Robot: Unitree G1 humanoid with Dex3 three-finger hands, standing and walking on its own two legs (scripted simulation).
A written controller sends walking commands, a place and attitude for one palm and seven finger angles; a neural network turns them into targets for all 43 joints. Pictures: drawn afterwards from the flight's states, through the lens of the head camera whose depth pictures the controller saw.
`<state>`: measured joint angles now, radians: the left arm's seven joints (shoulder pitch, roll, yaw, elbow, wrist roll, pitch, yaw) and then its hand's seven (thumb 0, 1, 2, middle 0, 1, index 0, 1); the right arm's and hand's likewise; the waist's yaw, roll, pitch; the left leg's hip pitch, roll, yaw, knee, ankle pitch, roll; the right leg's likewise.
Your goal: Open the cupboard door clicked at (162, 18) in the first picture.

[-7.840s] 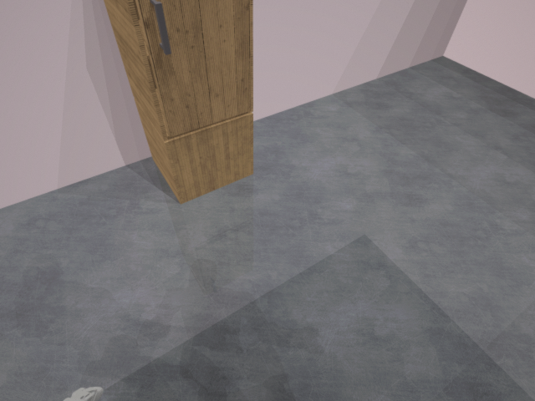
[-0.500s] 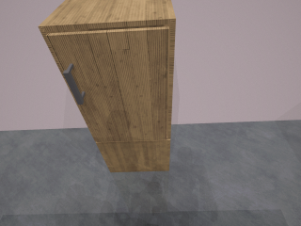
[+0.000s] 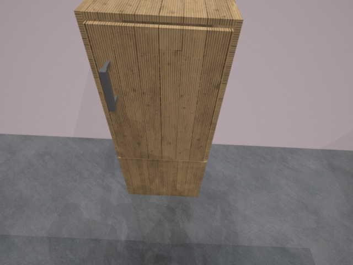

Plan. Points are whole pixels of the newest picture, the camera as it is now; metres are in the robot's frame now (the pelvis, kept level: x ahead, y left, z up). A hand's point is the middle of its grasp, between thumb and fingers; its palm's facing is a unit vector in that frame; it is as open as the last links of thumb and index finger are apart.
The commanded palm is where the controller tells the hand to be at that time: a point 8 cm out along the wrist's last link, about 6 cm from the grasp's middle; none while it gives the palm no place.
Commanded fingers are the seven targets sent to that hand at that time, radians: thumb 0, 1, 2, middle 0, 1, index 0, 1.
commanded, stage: come to a stop and stand still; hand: left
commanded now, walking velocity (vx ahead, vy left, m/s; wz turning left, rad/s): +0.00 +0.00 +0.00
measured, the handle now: (109, 87) +0.57 +0.26 +0.07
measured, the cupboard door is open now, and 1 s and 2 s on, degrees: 0 0 0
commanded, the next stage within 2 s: look again from close up in 0.16 s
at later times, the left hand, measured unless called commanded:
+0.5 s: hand out of the picture +0.04 +0.21 -0.17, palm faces +0.02 -0.96 -0.28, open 7.4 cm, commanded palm none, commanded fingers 0.00 0.90 0.90 -0.20 -0.30 -0.20 -0.30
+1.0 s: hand out of the picture -0.03 +0.19 -0.17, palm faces +0.03 -0.97 -0.25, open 7.4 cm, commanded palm none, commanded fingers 0.00 0.90 0.90 -0.20 -0.30 -0.20 -0.30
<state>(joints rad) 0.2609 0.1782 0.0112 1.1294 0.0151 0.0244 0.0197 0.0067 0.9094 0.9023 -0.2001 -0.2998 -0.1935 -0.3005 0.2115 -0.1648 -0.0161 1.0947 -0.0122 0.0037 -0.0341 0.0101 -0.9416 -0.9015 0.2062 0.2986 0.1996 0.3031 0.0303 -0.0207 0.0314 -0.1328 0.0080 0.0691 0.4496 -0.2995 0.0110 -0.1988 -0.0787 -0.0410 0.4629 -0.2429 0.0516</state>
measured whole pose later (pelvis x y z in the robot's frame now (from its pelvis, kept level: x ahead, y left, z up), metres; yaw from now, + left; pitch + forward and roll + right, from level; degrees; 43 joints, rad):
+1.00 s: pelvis -0.05 -0.01 +0.00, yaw +1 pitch -3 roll +0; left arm 0.28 0.24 -0.01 1.06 0.02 0.01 0.02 0.01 0.91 0.90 -0.20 -0.30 -0.20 -0.30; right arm 0.27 -0.24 -0.01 1.07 -0.02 0.02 0.00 0.01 -0.90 -0.90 0.20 0.30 0.20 0.30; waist 0.00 -0.01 0.00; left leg -0.17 0.02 0.04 0.46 -0.23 0.00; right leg -0.21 -0.06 -0.07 0.45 -0.18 0.03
